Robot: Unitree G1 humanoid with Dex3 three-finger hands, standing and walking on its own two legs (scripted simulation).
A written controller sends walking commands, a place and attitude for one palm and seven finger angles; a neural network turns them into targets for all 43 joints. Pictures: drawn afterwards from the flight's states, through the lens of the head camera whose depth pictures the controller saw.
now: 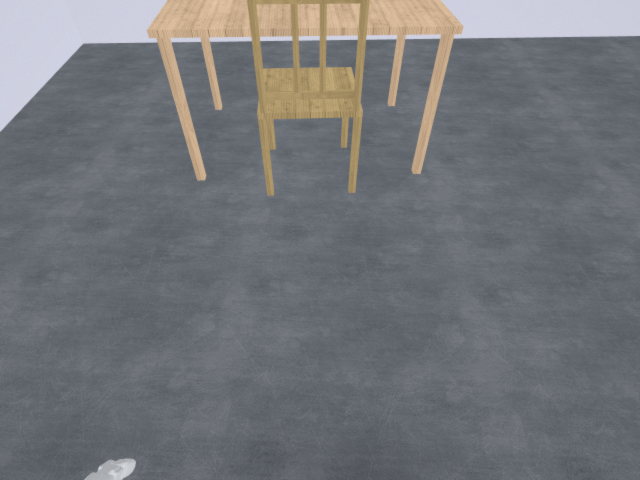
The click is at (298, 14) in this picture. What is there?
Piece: chair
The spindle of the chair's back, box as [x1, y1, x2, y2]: [291, 4, 299, 92]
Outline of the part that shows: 291,4 294,87 295,92 299,92 297,4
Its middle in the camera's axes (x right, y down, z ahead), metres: -0.09 -0.69 +1.41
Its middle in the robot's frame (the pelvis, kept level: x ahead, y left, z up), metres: +1.51 +0.16 -0.09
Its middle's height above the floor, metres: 0.68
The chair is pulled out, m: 0.00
